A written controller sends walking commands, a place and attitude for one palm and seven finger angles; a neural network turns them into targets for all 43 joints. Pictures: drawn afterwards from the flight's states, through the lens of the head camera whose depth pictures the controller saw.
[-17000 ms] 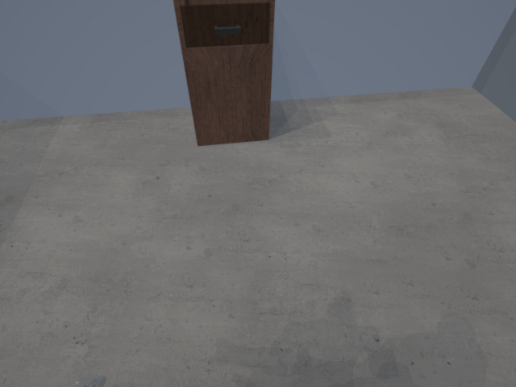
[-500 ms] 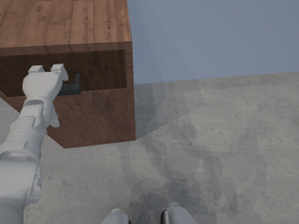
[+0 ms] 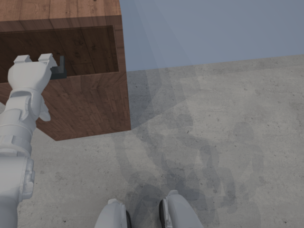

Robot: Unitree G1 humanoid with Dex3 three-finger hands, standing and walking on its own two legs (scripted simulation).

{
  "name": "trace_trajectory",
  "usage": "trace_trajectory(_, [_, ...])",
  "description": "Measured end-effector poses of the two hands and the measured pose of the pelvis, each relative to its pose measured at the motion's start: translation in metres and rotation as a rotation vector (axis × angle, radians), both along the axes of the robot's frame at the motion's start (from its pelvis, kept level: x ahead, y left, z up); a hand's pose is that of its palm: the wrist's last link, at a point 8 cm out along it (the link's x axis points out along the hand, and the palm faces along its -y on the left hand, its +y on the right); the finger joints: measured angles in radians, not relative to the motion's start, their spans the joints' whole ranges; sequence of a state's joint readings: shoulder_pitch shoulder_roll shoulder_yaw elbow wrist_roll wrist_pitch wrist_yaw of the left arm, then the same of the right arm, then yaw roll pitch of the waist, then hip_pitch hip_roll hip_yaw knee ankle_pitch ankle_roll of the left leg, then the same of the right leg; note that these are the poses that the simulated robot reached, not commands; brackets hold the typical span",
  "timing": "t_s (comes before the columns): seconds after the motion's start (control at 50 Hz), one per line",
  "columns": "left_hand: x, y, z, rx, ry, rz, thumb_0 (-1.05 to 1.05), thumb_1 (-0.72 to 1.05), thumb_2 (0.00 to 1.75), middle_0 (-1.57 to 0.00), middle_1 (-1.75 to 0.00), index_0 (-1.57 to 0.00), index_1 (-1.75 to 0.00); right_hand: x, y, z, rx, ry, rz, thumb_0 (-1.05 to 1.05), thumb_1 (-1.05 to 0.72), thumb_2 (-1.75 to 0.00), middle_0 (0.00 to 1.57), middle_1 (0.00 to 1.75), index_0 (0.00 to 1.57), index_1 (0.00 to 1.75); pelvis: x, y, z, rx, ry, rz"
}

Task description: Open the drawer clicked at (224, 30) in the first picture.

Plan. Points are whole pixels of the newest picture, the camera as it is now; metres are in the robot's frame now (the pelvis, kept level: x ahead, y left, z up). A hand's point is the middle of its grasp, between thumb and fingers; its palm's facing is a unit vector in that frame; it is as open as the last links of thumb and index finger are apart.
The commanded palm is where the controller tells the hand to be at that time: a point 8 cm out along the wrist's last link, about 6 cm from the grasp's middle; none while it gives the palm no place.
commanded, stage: lower the fingers behind the handle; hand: left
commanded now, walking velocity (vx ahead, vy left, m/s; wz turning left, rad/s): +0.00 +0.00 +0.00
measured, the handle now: (42, 67) +0.55 +0.26 +0.01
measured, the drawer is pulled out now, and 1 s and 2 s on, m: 0.00 0.00 0.10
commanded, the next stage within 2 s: close the thumb around the handle in 0.24 s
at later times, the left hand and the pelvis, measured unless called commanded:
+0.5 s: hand (41, 87) +0.50 +0.26 -0.01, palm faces -0.10 -0.04 -0.99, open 13.2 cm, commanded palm +0.49 +0.26 +0.04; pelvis +0.01 +0.00 +0.01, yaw +0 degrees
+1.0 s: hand (41, 87) +0.50 +0.26 -0.01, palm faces -0.09 -0.03 -1.00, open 5.7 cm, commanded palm +0.49 +0.26 +0.04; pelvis +0.02 +0.01 +0.01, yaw +0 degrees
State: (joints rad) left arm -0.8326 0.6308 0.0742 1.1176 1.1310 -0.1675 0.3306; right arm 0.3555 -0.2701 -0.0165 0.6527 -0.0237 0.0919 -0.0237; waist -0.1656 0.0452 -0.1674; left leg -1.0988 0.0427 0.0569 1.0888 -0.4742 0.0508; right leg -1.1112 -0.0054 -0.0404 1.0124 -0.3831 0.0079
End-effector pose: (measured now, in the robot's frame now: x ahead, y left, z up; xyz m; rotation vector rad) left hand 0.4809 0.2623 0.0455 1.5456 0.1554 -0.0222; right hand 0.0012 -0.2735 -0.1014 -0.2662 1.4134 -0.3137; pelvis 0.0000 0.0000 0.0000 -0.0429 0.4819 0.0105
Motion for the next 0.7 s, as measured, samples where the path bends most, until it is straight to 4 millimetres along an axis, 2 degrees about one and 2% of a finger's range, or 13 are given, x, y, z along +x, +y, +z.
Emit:
trace_trajectory(0.16, [0.000,0.001,-0.003,0.001,-0.056,-0.003,0.00,-0.49,0.30,-0.30,-1.22,-0.31,-1.20,-0.005,0.001,-0.003,0.009,0.043,0.004,0.00,-0.90,-0.90,0.21,0.30,0.20,0.30,0.001,0.001,-0.002,-0.008,0.008,0.007])
trace_trajectory(0.44, [0.004,0.001,-0.001,-0.009,-0.004,0.003,0.00,-0.46,0.31,-0.31,-1.21,-0.32,-1.21,0.013,0.006,0.006,0.010,0.004,0.005,0.00,-0.90,-0.90,0.21,0.30,0.20,0.30,0.010,0.004,0.008,-0.008,-0.008,0.001])
trace_trajectory(0.56, [0.003,0.002,-0.002,-0.010,-0.031,-0.007,0.00,-0.28,0.39,-0.32,-1.22,-0.33,-1.22,0.017,0.006,0.004,0.013,0.015,0.009,0.00,-0.90,-0.90,0.21,0.30,0.20,0.30,0.014,0.005,0.006,-0.010,-0.004,0.003])
trace_trajectory(0.7, [0.004,0.001,-0.003,-0.005,-0.042,0.010,0.00,0.05,0.53,-0.33,-1.25,-0.35,-1.26,0.024,0.009,0.003,0.029,0.020,0.010,0.00,-0.90,-0.90,0.21,0.30,0.20,0.30,0.018,0.007,0.008,-0.010,-0.007,0.003])
